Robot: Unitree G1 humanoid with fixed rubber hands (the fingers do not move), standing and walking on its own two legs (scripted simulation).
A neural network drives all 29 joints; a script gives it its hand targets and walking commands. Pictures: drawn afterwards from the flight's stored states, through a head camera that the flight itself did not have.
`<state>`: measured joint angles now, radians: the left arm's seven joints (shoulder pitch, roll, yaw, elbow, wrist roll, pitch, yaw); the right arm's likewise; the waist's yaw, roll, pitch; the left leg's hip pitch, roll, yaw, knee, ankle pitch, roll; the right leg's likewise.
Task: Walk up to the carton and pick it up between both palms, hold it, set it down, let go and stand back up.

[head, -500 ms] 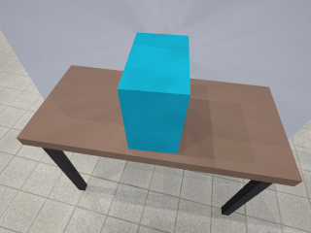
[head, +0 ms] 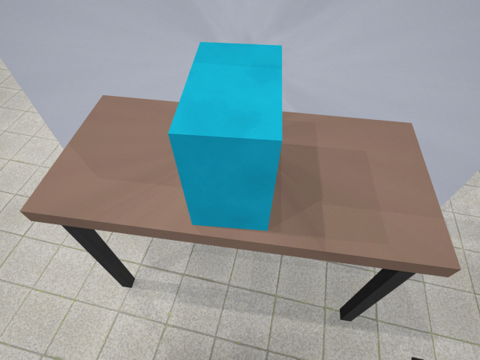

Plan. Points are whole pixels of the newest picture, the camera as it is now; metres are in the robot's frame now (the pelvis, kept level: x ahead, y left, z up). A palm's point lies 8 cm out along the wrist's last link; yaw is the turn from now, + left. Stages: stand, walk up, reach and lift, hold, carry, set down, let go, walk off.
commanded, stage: walk up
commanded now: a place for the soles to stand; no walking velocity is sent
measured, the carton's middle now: (234, 139) +0.55 +0.01 +0.02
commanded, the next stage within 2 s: none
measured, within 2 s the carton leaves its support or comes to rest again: neither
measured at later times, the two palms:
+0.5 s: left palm out of the picture +0.08 +0.30 -0.11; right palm out of the picture +0.08 -0.32 -0.11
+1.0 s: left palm out of the picture +0.09 +0.29 -0.10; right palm out of the picture +0.08 -0.33 -0.11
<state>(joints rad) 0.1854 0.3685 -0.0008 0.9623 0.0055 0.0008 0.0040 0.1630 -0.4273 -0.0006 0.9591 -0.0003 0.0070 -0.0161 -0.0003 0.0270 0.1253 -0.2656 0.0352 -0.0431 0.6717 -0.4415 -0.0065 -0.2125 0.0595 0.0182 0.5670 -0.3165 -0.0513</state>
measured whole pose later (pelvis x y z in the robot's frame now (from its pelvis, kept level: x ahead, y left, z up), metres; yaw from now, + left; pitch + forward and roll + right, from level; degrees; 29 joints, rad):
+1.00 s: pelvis +0.01 -0.01 +0.00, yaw -2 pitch -3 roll +0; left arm 0.18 0.37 0.00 0.97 0.01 -0.01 0.00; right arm 0.16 -0.42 0.00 0.94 0.00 0.01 -0.01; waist 0.00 0.03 0.14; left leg -0.24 0.04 0.00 0.72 -0.49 -0.02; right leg -0.21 0.07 0.04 0.57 -0.31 -0.05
